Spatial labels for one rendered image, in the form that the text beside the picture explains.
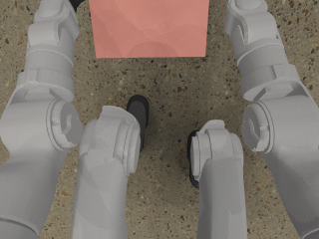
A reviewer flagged carton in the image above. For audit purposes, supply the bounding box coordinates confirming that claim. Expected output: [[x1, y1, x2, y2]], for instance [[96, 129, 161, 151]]
[[89, 0, 209, 59]]

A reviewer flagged robot right thigh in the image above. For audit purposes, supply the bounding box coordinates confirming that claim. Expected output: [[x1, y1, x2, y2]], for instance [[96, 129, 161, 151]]
[[190, 128, 248, 239]]

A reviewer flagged right robot forearm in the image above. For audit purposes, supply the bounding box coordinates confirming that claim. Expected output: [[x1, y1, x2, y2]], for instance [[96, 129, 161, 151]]
[[223, 0, 319, 110]]

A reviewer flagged robot left hand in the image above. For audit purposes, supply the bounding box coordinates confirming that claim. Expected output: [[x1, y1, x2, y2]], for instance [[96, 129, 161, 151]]
[[69, 0, 85, 13]]

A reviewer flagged robot left upper arm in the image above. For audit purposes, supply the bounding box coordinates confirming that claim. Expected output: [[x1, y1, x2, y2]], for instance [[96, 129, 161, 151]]
[[0, 98, 83, 239]]

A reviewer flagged robot left foot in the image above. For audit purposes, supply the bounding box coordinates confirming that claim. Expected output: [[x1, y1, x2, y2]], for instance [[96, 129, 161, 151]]
[[126, 95, 150, 153]]

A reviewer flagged left robot forearm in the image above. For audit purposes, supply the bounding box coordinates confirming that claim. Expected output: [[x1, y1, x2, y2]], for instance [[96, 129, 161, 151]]
[[0, 0, 80, 143]]

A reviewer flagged robot right upper arm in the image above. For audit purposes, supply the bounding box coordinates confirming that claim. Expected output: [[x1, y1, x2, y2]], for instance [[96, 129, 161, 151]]
[[240, 95, 319, 239]]

